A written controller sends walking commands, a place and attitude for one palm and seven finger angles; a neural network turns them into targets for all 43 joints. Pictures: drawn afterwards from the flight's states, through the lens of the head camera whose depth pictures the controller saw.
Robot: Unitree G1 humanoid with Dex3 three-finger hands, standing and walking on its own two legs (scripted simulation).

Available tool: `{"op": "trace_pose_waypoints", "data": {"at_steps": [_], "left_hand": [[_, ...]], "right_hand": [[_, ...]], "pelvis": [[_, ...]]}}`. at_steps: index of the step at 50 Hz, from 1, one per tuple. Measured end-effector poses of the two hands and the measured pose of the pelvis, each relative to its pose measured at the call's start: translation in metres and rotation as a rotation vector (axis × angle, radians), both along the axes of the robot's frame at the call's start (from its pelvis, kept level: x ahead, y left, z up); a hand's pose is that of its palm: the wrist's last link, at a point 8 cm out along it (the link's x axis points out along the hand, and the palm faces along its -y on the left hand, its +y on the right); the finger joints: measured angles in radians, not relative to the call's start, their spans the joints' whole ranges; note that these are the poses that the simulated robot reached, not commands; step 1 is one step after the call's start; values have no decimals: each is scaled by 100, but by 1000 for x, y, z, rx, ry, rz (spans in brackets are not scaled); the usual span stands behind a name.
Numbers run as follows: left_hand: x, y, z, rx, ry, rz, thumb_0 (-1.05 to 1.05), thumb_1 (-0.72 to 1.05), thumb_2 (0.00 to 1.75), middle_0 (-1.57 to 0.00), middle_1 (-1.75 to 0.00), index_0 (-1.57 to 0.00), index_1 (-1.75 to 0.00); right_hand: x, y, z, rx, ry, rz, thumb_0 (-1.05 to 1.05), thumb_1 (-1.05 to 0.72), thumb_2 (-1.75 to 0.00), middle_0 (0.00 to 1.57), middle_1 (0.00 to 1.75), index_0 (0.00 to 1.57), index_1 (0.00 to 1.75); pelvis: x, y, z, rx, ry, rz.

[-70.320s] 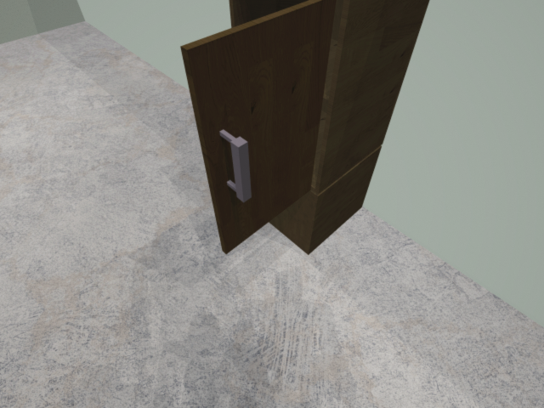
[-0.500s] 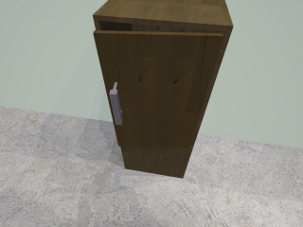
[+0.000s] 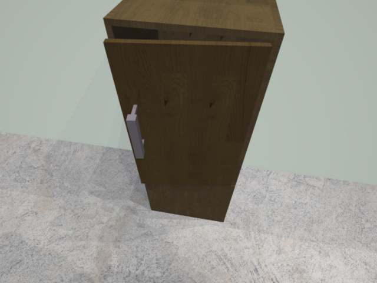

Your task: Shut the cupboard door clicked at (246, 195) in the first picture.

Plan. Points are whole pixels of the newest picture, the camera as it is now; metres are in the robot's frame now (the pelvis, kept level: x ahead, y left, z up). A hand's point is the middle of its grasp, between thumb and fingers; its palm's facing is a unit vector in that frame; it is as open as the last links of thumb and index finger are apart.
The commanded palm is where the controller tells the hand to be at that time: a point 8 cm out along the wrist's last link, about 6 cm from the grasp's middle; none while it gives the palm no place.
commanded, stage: shuffle to correct the standing spot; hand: left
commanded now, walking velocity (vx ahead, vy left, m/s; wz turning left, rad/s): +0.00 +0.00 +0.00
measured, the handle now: (137, 132) +0.51 +0.18 -0.01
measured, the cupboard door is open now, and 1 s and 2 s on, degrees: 8 8 8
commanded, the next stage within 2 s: come to a stop and stand still in 0.22 s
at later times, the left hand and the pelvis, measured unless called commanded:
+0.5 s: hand out of the picture +0.03 +0.14 -0.19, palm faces +0.05 -0.99 -0.16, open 7.4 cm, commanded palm none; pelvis +0.06 -0.02 -0.01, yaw +0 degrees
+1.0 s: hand out of the picture +0.07 +0.21 -0.16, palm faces +0.01 -0.96 -0.28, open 7.4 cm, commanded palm none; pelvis +0.01 +0.01 -0.01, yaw +0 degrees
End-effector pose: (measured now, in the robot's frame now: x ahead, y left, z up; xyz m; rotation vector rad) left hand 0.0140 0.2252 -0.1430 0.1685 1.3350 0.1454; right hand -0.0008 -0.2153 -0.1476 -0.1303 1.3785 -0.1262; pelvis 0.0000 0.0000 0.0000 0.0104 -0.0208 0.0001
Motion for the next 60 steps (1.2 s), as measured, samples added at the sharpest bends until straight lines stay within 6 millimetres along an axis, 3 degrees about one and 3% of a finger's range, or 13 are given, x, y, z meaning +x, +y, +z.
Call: {"op": "trace_pose_waypoints", "data": {"at_steps": [8, 15, 25, 30, 41, 50, 60], "left_hand": [[0, -4, -3, -12, 17, 8, 1, 92, 90, -20, -30, -19, -29], [-6, -14, -8, -35, 77, 34, 1, 91, 90, -20, -30, -19, -29], [8, -36, -13, -47, 130, 64, 1, 91, 90, -20, -30, -19, -29], [27, -37, -10, -34, 94, 52, 1, 92, 90, -20, -30, -20, -29], [47, 1, -2, 52, -64, -1, 2, 92, 90, -20, -30, -20, -29], [51, 33, 13, 78, -148, -40, 1, 91, 90, -20, -30, -20, -29], [17, 46, 17, 96, -52, -42, 1, 91, 90, -20, -30, -20, -29]], "right_hand": [[6, -4, -1, -4, 6, 4, 0, -91, -90, 20, 30, 20, 30], [12, -10, -4, -7, 34, -15, 0, -91, -90, 20, 30, 20, 30], [52, -16, -8, -21, 31, -15, 0, -91, -90, 20, 30, 20, 30], [72, -24, -3, -47, -1, -14, 1, -93, -90, 20, 30, 20, 30], [92, -24, -1, -38, -160, -3, 0, -91, -90, 20, 30, 20, 30], [70, -1, 3, -10, -217, 42, 0, -91, -90, 20, 30, 20, 30], [27, -14, -1, -28, -90, 42, 0, -90, -90, 20, 30, 20, 30]], "pelvis": [[8, -2, -2, 0, 2, -2], [31, -8, -6, 4, 17, -7], [62, -19, -10, -3, 23, -3], [60, -19, -6, 4, 26, -2], [30, -8, -10, -23, 11, -2], [7, 10, -7, -5, -18, -8], [0, 13, -4, 5, 9, -7]]}}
